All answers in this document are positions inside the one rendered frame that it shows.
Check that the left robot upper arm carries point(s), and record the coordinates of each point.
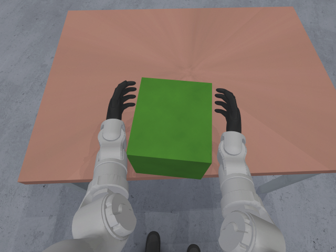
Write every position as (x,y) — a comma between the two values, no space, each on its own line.
(103,225)

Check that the table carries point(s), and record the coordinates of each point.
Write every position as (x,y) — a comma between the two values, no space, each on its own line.
(262,55)

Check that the right robot hand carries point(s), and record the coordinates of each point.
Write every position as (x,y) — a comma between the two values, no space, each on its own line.
(232,113)

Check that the left robot foot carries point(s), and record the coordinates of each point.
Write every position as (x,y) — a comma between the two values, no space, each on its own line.
(153,242)

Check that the robot left forearm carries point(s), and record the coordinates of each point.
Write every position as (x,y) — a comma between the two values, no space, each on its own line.
(110,170)

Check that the carton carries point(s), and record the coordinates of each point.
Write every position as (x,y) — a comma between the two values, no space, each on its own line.
(171,132)

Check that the right robot upper arm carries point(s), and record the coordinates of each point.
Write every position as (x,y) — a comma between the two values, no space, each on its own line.
(242,231)

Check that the robot right forearm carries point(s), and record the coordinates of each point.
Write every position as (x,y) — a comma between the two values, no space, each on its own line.
(236,183)

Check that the left robot hand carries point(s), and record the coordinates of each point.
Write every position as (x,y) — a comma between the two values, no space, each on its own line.
(116,106)

